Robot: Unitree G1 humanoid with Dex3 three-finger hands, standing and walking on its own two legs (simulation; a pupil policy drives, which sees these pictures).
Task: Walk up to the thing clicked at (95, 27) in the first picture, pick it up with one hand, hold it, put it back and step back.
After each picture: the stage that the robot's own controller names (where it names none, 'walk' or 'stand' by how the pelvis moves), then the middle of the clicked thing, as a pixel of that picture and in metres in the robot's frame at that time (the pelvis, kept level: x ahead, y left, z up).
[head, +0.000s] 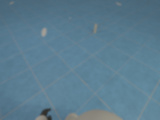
stand; (95, 28) +2.29 -0.09 -0.66
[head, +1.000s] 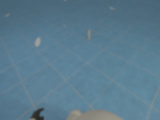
walk; (89, 34) +2.13 +0.18 -0.65
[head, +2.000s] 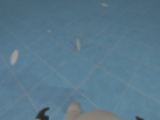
walk; (78, 45) +1.46 +0.36 -0.65
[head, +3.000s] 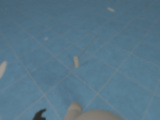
walk; (76, 62) +0.96 +0.30 -0.65
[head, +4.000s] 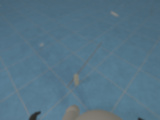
walk; (76, 80) +0.60 +0.19 -0.62
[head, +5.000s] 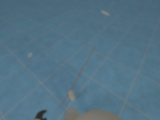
stand; (71, 95) +0.35 +0.22 -0.63
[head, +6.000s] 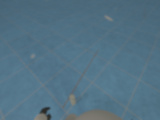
stand; (72, 99) +0.34 +0.19 -0.65
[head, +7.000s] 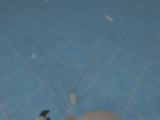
stand; (73, 99) +0.35 +0.19 -0.66
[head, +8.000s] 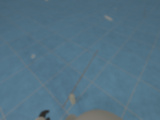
stand; (72, 99) +0.35 +0.19 -0.66
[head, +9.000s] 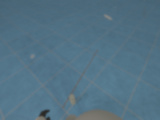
stand; (72, 99) +0.33 +0.19 -0.66
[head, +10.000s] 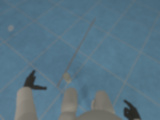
go down; (67, 78) +0.37 +0.20 -0.48
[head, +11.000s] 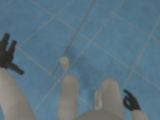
go down; (65, 64) +0.42 +0.22 -0.29
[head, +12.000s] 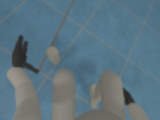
close in; (54, 57) +0.42 +0.24 -0.20
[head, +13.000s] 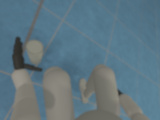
close; (35, 54) +0.41 +0.26 -0.16
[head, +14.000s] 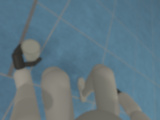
lift; (31, 54) +0.40 +0.27 -0.16
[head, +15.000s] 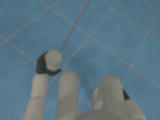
lift; (53, 64) +0.33 +0.25 -0.04
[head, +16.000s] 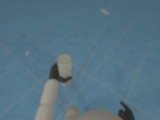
hold; (65, 72) +0.32 +0.16 +0.08
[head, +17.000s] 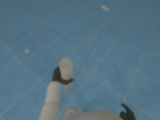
hold; (67, 75) +0.31 +0.16 +0.03
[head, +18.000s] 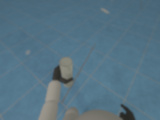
hold; (67, 74) +0.32 +0.16 +0.03
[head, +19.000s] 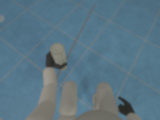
crouch; (60, 59) +0.41 +0.19 -0.04
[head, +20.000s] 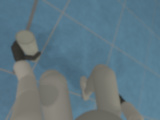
lower; (31, 49) +0.44 +0.26 -0.17
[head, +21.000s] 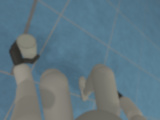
lower; (29, 52) +0.42 +0.28 -0.16
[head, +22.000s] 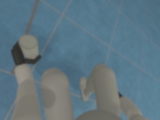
lower; (31, 52) +0.41 +0.28 -0.16
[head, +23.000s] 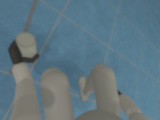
lower; (29, 51) +0.42 +0.28 -0.16
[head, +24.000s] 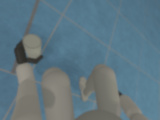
rest; (33, 52) +0.41 +0.26 -0.16
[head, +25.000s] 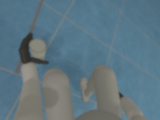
withdraw; (38, 53) +0.41 +0.25 -0.17
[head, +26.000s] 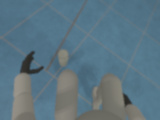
walk; (63, 59) +0.42 +0.21 -0.22
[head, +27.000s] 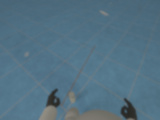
stand; (72, 97) +0.35 +0.17 -0.58
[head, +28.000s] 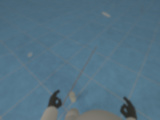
stand; (72, 97) +0.36 +0.19 -0.60
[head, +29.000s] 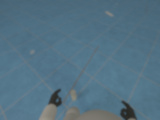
stand; (73, 95) +0.36 +0.18 -0.60
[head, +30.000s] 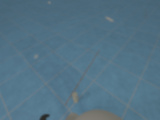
walk; (75, 97) +0.38 +0.18 -0.65
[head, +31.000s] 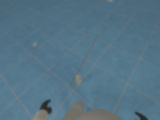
walk; (78, 80) +0.50 +0.17 -0.64
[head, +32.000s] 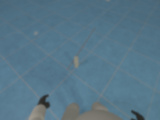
walk; (76, 62) +0.81 +0.20 -0.63
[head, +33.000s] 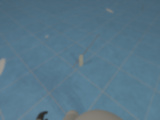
stand; (81, 60) +1.00 +0.17 -0.64
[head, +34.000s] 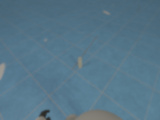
stand; (79, 62) +1.00 +0.18 -0.66
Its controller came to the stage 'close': yes
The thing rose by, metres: 0.68
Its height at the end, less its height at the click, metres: +0.00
